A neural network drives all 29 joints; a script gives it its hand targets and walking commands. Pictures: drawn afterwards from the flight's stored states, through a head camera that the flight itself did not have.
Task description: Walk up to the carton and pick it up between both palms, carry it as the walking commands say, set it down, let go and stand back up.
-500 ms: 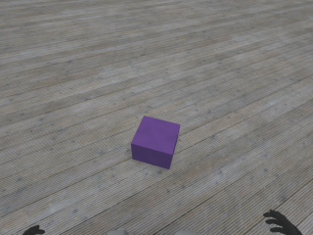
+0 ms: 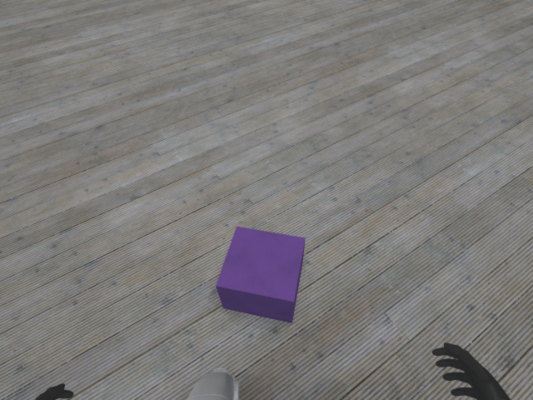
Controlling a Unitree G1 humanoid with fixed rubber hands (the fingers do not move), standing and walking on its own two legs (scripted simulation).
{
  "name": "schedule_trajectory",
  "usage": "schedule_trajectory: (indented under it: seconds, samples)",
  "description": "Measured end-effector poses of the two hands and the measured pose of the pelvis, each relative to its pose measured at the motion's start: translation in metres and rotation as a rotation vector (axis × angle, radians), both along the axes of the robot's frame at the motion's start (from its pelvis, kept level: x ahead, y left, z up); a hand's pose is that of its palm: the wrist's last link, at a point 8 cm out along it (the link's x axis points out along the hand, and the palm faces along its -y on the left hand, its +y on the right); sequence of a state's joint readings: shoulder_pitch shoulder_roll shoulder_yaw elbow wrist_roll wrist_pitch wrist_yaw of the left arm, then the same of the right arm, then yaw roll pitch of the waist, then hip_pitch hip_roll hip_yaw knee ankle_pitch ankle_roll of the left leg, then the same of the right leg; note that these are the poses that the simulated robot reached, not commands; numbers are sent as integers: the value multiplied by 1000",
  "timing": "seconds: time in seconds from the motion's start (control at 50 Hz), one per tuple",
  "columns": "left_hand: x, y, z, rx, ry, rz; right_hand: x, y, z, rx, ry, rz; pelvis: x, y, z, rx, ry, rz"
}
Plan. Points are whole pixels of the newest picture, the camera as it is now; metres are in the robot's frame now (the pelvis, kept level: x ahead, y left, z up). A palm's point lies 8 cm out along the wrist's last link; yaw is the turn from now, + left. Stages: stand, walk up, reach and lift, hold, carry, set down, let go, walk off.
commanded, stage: walk up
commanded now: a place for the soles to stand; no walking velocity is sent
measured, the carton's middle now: (263, 273) +0.66 +0.07 -0.66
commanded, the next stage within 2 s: none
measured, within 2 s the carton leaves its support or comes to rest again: neither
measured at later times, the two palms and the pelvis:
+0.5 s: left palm (95, 285) +0.31 +0.33 -0.05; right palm (455, 326) +0.26 -0.28 -0.07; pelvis +0.14 +0.02 -0.01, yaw +1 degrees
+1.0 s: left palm (74, 289) +0.30 +0.36 -0.05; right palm (421, 253) +0.37 -0.25 -0.03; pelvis +0.17 +0.04 +0.01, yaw +3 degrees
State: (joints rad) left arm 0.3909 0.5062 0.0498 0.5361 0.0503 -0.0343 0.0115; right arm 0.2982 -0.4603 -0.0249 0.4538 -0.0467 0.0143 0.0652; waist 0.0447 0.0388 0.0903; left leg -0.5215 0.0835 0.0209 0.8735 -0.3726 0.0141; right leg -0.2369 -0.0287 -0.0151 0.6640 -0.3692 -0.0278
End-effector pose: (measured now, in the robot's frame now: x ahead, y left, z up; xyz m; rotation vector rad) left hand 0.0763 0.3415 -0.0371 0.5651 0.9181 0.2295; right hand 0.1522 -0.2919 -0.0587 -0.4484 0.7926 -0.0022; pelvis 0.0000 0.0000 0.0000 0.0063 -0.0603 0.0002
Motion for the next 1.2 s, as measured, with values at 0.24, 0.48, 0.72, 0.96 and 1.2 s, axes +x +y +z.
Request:
schedule_trajectory:
  seconds: [0.24,0.48,0.72,0.96,1.2]
  samples:
    - [106,10,-38,-123,21,-48,56,7,15,-108,-11,-107,86,31,-7,5,-36,-10]
    - [226,-15,-13,-94,-141,-99,96,4,-12,-45,62,-142,141,21,-10,5,-21,11]
    - [246,8,-5,-112,-142,-44,183,35,14,-9,-69,-52,168,32,1,-1,-3,33]
    - [227,21,-10,-137,-104,23,213,44,33,-13,-115,-22,174,38,7,-6,-6,52]
    - [169,64,-15,2,0,100,207,48,32,-71,-64,10,167,56,3,-18,8,54]
